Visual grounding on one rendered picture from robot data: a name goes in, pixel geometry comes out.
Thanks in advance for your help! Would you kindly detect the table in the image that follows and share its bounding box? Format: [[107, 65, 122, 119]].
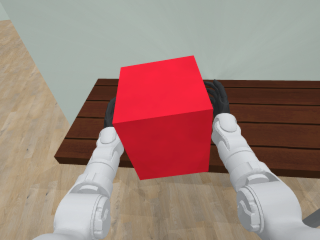
[[54, 78, 320, 228]]

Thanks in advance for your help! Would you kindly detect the robot right forearm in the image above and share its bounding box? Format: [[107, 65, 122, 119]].
[[211, 113, 302, 219]]

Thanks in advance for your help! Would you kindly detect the right robot upper arm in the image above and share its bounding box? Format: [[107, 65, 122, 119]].
[[236, 181, 320, 240]]

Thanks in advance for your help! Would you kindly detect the robot left forearm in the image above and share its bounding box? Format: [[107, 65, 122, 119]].
[[53, 127, 124, 231]]

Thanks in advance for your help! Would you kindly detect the right robot hand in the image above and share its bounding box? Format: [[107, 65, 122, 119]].
[[203, 79, 231, 118]]

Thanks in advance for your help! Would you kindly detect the carton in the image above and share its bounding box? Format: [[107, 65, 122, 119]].
[[112, 55, 213, 180]]

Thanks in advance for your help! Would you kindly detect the left robot upper arm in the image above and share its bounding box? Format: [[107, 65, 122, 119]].
[[32, 193, 111, 240]]

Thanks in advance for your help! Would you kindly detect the left robot hand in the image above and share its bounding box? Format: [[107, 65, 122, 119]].
[[103, 97, 116, 128]]

